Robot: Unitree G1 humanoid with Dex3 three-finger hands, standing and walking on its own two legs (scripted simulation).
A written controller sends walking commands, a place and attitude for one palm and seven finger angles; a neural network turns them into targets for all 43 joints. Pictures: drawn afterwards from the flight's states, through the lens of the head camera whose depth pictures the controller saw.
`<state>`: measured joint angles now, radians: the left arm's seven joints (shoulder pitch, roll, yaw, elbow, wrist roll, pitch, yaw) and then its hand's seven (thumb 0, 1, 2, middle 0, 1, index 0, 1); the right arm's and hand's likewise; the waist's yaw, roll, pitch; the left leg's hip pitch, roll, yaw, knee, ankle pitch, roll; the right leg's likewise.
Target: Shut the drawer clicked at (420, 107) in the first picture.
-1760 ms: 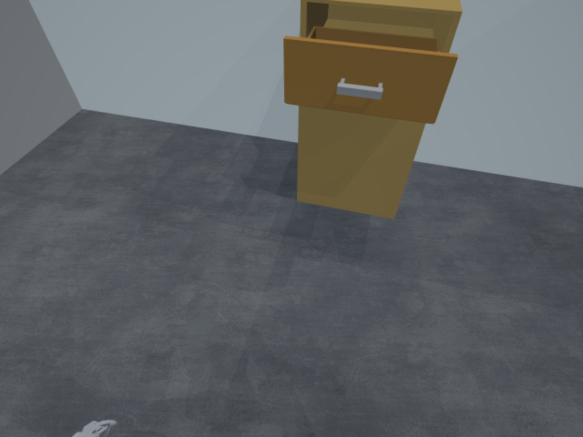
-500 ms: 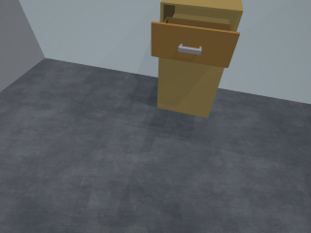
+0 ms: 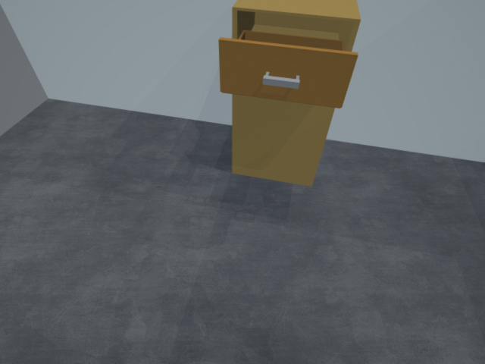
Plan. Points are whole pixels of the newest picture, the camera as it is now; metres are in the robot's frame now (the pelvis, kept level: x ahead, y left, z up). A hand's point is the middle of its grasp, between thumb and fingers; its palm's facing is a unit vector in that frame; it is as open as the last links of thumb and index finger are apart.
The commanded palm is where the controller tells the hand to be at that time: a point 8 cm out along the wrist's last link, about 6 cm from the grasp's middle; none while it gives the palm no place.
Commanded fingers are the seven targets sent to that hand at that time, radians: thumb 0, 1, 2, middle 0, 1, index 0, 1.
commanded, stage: walk to a spot facing it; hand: left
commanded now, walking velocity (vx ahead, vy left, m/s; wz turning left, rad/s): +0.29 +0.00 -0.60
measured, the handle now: (281, 79) +0.93 -0.05 +0.03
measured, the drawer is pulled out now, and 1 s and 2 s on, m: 0.29 0.29 0.29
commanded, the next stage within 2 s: none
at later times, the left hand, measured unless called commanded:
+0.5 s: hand out of the picture +0.13 +0.17 -0.16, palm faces -0.17 -0.97 -0.19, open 7.4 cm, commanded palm none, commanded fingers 0.00 0.90 0.90 -0.20 -0.30 -0.20 -0.30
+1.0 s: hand (227, 209) +0.53 +0.08 -0.15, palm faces -0.59 -0.76 -0.25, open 7.4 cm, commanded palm none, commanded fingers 0.00 0.90 0.90 -0.20 -0.30 -0.20 -0.30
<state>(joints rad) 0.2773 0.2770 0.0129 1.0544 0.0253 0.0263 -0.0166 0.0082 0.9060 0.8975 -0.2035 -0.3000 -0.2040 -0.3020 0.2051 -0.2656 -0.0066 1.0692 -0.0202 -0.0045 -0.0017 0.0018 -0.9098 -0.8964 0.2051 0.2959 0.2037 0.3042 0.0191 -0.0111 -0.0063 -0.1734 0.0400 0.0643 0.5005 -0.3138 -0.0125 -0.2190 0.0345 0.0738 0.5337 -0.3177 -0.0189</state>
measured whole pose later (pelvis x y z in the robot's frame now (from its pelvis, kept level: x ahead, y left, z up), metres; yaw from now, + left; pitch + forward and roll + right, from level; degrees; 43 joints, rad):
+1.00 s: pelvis +0.29 +0.00 -0.01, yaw -36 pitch +0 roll +0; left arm 0.10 0.24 0.08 0.86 0.03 0.04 -0.03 0.01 0.91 0.90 -0.20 -0.30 -0.20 -0.30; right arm 0.32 -0.22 -0.06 0.99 -0.03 -0.01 -0.01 0.00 -0.91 -0.90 0.20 0.30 0.20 0.30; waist -0.05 0.01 0.09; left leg -0.20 0.15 0.33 0.57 -0.34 -0.01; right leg -0.45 -0.06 -0.10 0.72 -0.30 0.02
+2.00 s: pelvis +0.33 -0.03 -0.01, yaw -70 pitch +0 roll +0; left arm 0.16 0.21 0.06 0.88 0.02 0.03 0.01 0.01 0.91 0.90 -0.20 -0.30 -0.20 -0.30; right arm 0.20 -0.25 -0.07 0.93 -0.02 0.07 -0.01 0.01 -0.91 -0.90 0.20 0.30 0.20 0.30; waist -0.02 0.04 0.10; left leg -0.46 0.13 0.07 1.13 -0.45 -0.08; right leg -0.31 0.02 -0.04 0.58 -0.27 -0.04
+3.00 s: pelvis +0.35 -0.13 +0.00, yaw -98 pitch -1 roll +0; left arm 0.09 0.16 0.02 0.94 0.03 0.00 0.03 0.01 0.91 0.90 -0.20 -0.30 -0.20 -0.30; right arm 0.27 -0.18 -0.05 1.01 -0.01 0.04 -0.02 0.00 -0.91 -0.90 0.20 0.30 0.20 0.30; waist -0.08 0.03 0.06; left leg -0.45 0.11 0.05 1.02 -0.42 -0.06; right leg -0.25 -0.01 -0.15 0.54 -0.28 -0.05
